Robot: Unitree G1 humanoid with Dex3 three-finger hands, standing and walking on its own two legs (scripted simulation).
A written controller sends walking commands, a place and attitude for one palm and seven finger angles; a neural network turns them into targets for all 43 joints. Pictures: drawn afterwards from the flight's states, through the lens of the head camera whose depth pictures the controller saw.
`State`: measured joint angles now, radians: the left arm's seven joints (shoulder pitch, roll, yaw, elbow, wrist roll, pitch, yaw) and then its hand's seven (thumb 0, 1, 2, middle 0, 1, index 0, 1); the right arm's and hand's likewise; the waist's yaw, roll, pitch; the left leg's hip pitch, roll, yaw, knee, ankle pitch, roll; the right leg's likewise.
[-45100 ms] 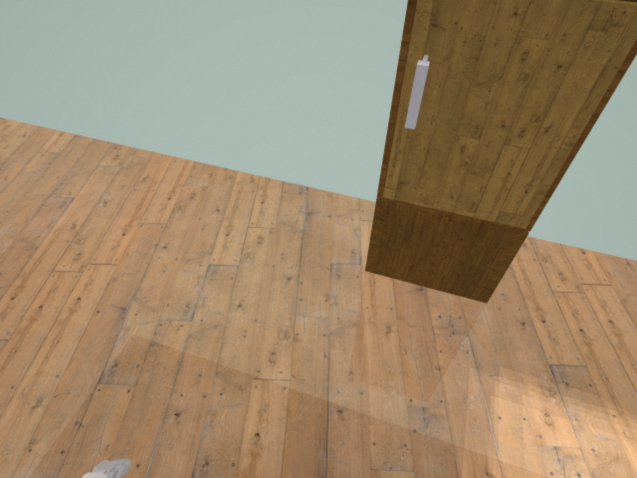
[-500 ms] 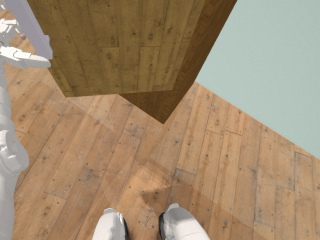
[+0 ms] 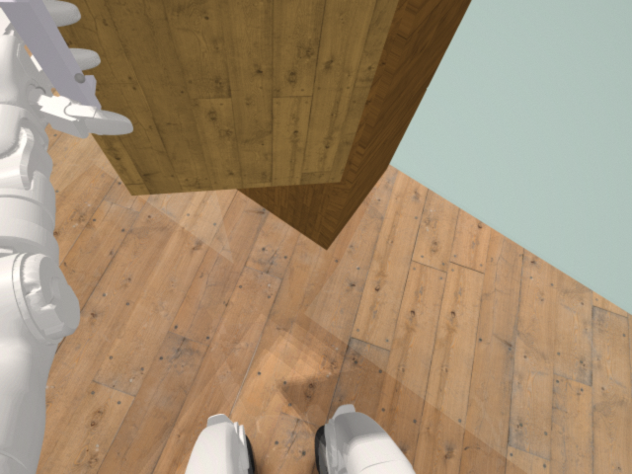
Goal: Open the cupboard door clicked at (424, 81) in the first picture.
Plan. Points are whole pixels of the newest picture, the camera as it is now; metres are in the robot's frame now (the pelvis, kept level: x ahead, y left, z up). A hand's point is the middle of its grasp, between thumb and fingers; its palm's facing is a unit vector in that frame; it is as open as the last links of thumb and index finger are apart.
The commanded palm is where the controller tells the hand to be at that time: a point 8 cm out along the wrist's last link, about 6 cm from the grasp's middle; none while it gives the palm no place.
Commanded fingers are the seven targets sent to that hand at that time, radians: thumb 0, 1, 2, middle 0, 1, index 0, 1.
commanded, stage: slide the fingers in behind the handle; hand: left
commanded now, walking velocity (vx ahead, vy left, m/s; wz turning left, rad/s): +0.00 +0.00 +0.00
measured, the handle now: (61, 49) +0.60 +0.22 +0.09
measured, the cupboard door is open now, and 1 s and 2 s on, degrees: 43 43 71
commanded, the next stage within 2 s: close the thumb around the handle in 0.40 s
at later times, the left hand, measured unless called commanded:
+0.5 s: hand (80, 81) +0.56 +0.20 +0.10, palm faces +0.03 -1.00 -0.01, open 14.0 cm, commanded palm +0.54 +0.23 +0.09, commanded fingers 0.00 -0.44 0.32 -0.30 -1.21 -0.30 -1.21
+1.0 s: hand (78, 80) +0.56 +0.20 +0.10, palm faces +0.03 -1.00 -0.01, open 7.6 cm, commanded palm +0.54 +0.23 +0.09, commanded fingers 0.00 0.90 0.90 -0.40 -1.35 -0.40 -1.35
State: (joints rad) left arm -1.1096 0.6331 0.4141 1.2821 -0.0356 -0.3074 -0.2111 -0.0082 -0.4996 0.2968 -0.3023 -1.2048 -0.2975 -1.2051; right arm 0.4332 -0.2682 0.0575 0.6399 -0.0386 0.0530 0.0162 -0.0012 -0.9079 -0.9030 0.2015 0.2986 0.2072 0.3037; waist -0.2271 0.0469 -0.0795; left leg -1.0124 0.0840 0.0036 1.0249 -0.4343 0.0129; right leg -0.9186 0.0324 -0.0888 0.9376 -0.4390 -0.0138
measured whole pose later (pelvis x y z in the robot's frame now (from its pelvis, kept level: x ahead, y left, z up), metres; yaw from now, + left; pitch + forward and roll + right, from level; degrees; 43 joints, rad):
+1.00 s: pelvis +0.00 +0.01 +0.00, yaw -1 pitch +24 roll -5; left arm -1.07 0.61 0.42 1.25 -0.03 -0.33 -0.20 0.00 0.42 0.69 -0.37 -1.30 -0.36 -1.30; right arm 0.45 -0.27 0.05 0.64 -0.05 0.05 0.02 0.00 -0.91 -0.90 0.20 0.30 0.21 0.30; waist -0.23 0.05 -0.09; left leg -1.00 0.08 0.02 1.03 -0.44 0.03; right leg -0.91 0.03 -0.07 0.92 -0.43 0.01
